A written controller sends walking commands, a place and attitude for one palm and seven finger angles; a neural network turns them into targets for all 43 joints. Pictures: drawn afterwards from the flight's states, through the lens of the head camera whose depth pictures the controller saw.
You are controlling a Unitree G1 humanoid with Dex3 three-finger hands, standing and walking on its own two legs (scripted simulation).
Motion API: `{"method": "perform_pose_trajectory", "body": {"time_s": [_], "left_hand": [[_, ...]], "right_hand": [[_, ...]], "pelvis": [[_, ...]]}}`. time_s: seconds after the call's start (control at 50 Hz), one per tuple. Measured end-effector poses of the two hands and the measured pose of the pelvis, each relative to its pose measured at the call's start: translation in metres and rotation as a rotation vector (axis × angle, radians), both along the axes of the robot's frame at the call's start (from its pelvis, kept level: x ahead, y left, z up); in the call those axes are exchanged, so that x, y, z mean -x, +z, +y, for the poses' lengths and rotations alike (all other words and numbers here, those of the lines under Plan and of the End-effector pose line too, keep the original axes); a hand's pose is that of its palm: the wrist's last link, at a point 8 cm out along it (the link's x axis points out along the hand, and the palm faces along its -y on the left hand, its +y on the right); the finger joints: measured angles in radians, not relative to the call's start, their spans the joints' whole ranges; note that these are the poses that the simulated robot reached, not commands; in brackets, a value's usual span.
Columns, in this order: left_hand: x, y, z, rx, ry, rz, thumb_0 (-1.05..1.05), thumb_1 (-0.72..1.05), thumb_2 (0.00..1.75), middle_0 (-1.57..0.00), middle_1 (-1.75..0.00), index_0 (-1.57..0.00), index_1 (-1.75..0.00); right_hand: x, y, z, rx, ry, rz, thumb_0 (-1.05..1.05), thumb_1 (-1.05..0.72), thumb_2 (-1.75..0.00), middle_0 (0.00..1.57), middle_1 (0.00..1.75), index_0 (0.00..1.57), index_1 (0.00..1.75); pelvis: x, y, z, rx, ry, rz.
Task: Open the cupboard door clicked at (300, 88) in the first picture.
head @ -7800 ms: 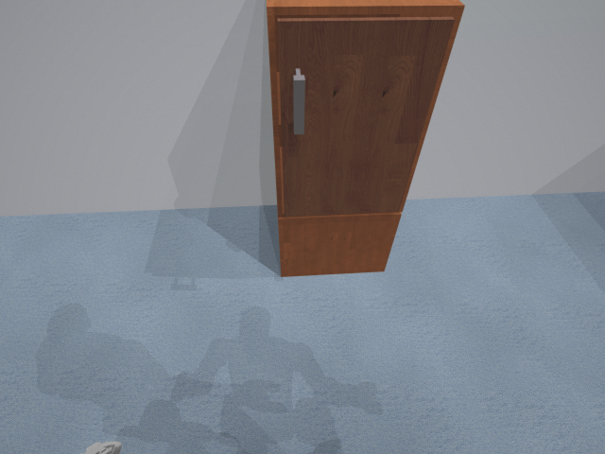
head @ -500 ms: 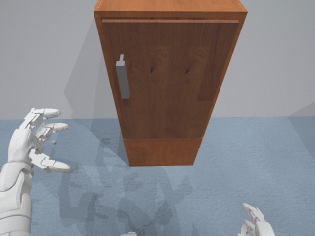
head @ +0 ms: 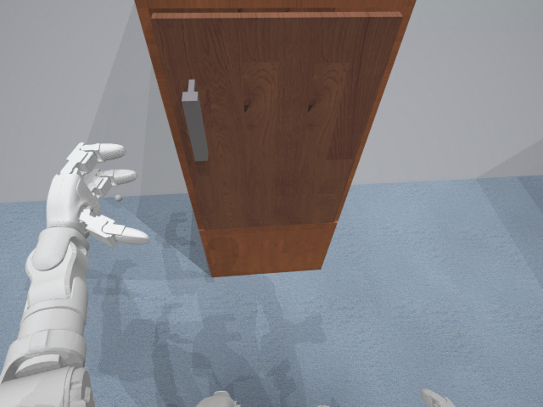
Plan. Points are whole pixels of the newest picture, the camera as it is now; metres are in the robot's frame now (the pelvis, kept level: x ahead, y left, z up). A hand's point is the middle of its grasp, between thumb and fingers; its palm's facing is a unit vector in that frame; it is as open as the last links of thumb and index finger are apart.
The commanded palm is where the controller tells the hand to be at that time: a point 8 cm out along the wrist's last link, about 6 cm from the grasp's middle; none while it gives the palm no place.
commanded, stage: move the hooked fingers beside the handle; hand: left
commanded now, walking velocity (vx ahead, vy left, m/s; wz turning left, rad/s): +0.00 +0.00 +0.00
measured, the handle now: (196, 121) +0.58 +0.16 +0.07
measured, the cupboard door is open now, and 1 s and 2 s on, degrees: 0 0 0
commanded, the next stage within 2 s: slide the fingers in behind the handle in 1.74 s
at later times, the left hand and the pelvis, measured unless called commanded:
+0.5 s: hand (150, 165) +0.45 +0.21 +0.08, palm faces +0.10 -0.99 +0.00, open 14.0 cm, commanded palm +0.43 +0.26 +0.07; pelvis +0.00 +0.00 -0.01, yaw -1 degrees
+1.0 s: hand (172, 133) +0.53 +0.19 +0.08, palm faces +0.11 -0.99 +0.00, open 14.0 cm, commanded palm +0.50 +0.24 +0.07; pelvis +0.01 -0.01 -0.02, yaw -2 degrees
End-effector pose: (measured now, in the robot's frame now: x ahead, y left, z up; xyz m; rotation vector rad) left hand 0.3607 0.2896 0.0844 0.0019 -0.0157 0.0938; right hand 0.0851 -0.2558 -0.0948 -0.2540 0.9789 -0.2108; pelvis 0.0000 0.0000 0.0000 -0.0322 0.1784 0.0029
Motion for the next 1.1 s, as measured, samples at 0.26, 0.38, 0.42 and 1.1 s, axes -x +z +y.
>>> {"method": "perform_pose_trajectory", "body": {"time_s": [0.26, 0.38, 0.42, 1.1], "left_hand": [[-0.037, -0.002, -0.017, -0.001, 0.001, 0.002, -0.01, -0.5, 0.3, -0.3, -1.2, -0.3, -1.2], [-0.053, -0.001, -0.024, -0.001, 0.007, -0.005, -0.01, -0.5, 0.3, -0.3, -1.2, -0.3, -1.2], [-0.057, 0.0, -0.026, -0.003, 0.008, -0.008, -0.01, -0.5, 0.3, -0.3, -1.2, -0.3, -1.2], [-0.143, -0.003, -0.047, -0.004, 0.011, 0.022, -0.01, -0.5, 0.3, -0.32, -1.21, -0.31, -1.21]], "right_hand": [[0.018, -0.007, 0.0, -0.007, -0.036, 0.083, 0.01, -0.9, -0.9, 0.2, 0.3, 0.2, 0.3], [0.025, -0.011, -0.003, -0.009, -0.05, 0.119, 0.01, -0.9, -0.9, 0.2, 0.3, 0.2, 0.3], [0.029, -0.012, -0.004, -0.011, -0.057, 0.131, 0.01, -0.9, -0.9, 0.2, 0.3, 0.2, 0.3], [0.116, -0.018, -0.011, -0.009, -0.182, 0.418, 0.01, -0.9, -0.9, 0.2, 0.3, 0.2, 0.3]], "pelvis": [[-0.004, -0.003, 0.003, 0.002, -0.007, 0.03], [-0.004, -0.006, 0.002, 0.001, -0.012, 0.046], [-0.004, -0.006, 0.001, 0.001, -0.013, 0.05], [-0.01, -0.019, -0.007, 0.01, -0.037, 0.17]]}}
